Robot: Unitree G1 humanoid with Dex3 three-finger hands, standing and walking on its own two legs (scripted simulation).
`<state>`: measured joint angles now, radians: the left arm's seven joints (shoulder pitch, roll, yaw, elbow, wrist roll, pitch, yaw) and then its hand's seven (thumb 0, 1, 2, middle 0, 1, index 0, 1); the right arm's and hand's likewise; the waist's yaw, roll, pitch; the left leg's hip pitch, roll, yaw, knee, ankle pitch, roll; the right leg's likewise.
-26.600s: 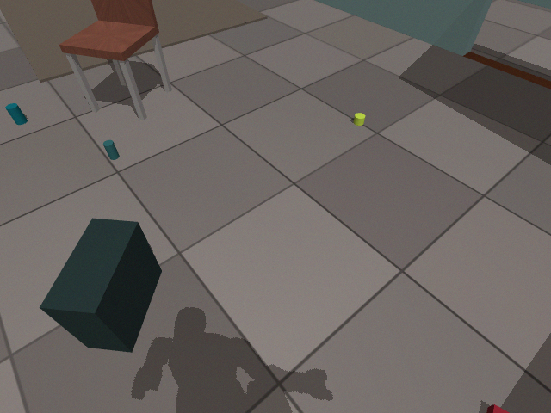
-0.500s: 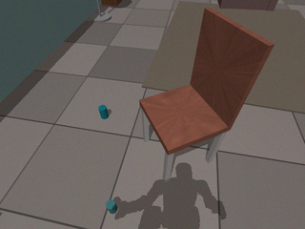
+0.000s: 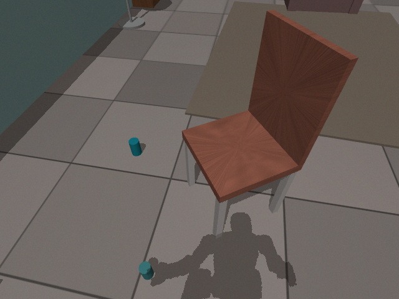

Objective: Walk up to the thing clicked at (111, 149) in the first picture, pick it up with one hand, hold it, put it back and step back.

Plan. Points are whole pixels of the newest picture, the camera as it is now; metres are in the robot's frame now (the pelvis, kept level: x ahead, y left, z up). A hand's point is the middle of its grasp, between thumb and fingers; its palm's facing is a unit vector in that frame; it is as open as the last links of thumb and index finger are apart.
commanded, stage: stand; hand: left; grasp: from above
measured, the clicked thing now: (146, 270) +0.38 +0.26 -0.73
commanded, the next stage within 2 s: rise first in 0.28 s
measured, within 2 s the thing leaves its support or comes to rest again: neither
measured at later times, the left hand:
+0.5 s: hand out of the picture +0.11 +0.25 -0.16, palm faces +0.03 -0.94 -0.34, open 7.7 cm
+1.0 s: hand out of the picture +0.12 +0.27 -0.23, palm faces -0.15 -0.87 -0.46, open 13.8 cm
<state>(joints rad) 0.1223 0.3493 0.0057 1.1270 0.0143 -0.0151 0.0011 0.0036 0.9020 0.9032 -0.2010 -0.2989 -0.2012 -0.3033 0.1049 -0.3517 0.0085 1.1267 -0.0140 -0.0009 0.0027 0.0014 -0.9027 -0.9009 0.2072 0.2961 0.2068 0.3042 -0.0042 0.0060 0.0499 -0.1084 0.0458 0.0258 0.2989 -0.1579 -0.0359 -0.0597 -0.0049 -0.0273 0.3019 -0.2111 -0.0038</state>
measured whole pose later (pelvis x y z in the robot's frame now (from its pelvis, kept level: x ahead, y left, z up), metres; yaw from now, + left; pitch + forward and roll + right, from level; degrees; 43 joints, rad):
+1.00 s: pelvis -0.02 +0.02 -0.08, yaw +0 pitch +16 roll -1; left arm 0.17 0.30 0.15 0.65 0.27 0.11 0.02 0.00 -0.47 0.97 -0.11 -1.02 -0.11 -1.03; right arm 0.21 -0.24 -0.05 0.60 0.01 -0.08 -0.01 0.01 -0.90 -0.90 0.21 0.30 0.21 0.30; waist -0.02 0.00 -0.09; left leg -0.87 0.05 0.00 1.06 -0.46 -0.01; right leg -0.80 -0.02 -0.02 1.05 -0.52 0.01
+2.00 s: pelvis -0.11 +0.02 -0.38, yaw -5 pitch +33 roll -5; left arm -0.51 0.62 0.14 1.00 1.00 -0.26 0.20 0.00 -0.52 1.03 -0.06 -1.04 -0.06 -1.04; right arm 0.13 -0.26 -0.05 0.76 -0.05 -0.03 0.07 0.00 -0.88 -0.90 0.21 0.30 0.21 0.30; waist -0.05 0.01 -0.11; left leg -2.12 0.07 -0.10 2.15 -0.62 0.00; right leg -2.02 0.02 -0.05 2.13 -0.70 0.02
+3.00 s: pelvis -0.10 +0.02 -0.45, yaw -8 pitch +33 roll -6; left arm -0.75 0.70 0.16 1.33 1.26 -0.30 0.42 0.00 -0.51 0.98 -0.09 -1.00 -0.10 -0.99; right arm 0.07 -0.25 -0.01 0.80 -0.15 -0.03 0.12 0.00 -0.91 -0.90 0.21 0.30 0.21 0.30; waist -0.12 -0.03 -0.06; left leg -2.31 0.07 -0.14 2.38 -0.65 -0.02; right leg -2.20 0.03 -0.07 2.35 -0.72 0.02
